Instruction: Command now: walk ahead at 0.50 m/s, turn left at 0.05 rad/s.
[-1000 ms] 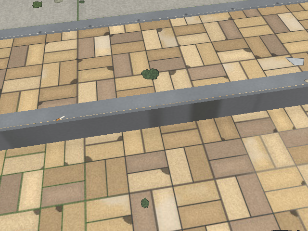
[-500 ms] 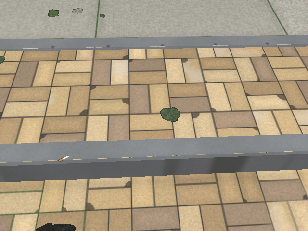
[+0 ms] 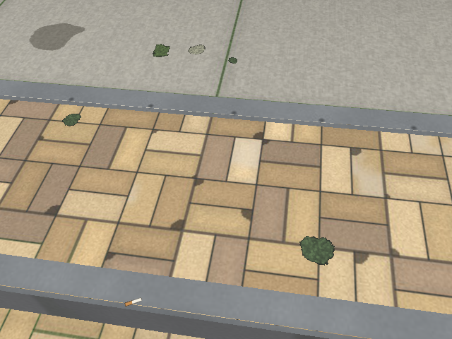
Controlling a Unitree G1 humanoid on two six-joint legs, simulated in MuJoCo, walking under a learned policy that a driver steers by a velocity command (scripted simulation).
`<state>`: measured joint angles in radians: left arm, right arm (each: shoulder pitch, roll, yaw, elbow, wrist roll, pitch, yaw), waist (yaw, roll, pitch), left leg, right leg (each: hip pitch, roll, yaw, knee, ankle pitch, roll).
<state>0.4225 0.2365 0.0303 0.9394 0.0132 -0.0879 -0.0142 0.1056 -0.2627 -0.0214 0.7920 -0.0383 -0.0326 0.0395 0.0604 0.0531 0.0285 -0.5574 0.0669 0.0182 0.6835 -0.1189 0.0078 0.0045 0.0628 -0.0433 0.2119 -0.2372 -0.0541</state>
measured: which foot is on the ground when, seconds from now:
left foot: up 0.00-0.10, down 0.12-0.60, up 0.62-1.00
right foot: down 0.00-0.12, up 0.14-0.58, down 0.60-1.00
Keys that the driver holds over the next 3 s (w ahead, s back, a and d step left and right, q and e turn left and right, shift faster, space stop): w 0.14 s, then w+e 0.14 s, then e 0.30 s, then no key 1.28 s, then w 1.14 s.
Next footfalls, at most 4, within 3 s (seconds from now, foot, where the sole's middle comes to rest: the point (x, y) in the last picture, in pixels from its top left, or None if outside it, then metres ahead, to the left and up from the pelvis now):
0.12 left None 0.21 0.11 -0.78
0.60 right None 0.29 -0.06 -0.78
1.02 left None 0.28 0.15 -0.78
2.64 left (260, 257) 0.66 0.00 -0.62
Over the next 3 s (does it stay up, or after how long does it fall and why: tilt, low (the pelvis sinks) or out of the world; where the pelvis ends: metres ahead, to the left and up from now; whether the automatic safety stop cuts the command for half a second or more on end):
stays up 0.68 -0.07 0.16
